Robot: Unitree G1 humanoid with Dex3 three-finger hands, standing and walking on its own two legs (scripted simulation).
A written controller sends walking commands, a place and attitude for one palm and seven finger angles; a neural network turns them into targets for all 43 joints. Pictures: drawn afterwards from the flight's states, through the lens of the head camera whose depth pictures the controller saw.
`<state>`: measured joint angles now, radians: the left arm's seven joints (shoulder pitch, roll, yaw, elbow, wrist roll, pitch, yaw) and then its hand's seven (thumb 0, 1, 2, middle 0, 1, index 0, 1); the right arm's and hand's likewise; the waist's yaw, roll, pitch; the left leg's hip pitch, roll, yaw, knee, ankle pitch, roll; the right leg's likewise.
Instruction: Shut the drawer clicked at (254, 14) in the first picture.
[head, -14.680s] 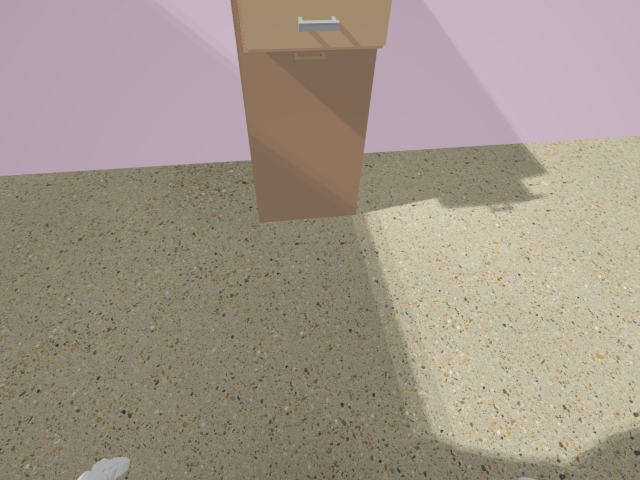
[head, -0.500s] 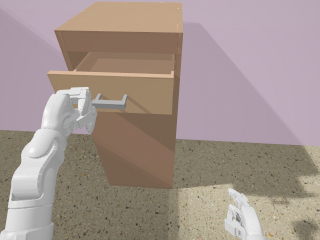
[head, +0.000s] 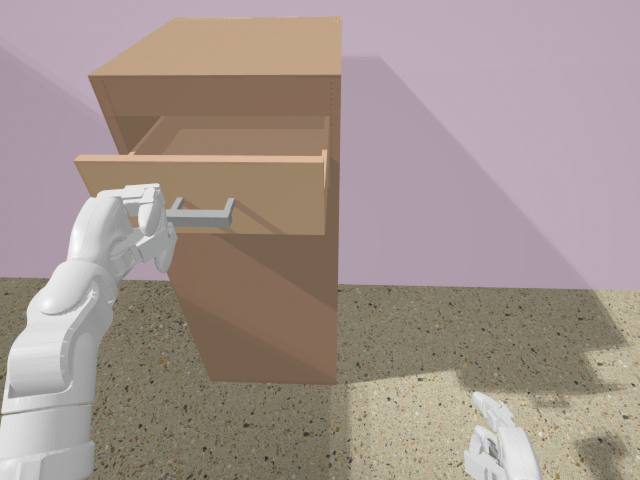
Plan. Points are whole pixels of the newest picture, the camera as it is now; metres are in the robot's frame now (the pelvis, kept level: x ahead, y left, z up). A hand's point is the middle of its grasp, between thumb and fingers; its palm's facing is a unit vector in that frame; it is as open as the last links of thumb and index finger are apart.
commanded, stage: bring the fist close to the handle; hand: left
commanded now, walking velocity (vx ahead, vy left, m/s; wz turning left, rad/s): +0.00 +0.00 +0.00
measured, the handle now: (201, 210) +0.47 +0.25 +0.11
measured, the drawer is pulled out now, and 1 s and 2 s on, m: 0.16 0.16 0.12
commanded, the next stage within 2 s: push the drawer shut in 1.36 s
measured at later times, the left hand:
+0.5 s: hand (192, 249) +0.34 +0.21 +0.15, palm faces +0.07 -1.00 -0.01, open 3.2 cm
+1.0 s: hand (216, 250) +0.39 +0.20 +0.10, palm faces +0.07 -1.00 -0.01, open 3.2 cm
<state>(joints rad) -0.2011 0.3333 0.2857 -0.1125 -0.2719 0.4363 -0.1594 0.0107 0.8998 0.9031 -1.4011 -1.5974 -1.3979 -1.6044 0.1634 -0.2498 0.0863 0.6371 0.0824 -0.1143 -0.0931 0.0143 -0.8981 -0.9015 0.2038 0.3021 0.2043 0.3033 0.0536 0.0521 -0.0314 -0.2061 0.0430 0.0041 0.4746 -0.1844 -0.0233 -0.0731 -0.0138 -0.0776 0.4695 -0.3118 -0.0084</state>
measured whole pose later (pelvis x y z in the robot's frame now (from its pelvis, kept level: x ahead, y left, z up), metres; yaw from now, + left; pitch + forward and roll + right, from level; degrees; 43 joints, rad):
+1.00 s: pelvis +0.00 +0.01 -0.01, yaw -2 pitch +2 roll -1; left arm -0.38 0.30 0.26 0.49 -0.19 -0.04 -0.14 0.01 0.90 0.90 -1.40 -1.60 -1.39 -1.60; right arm 0.26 -0.25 0.03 0.66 0.05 -0.07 -0.07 0.01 -0.90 -0.90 0.20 0.30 0.21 0.30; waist -0.03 0.02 -0.02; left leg -0.41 0.05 0.03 0.60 -0.24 -0.01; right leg -0.28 -0.01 -0.05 0.59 -0.36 0.00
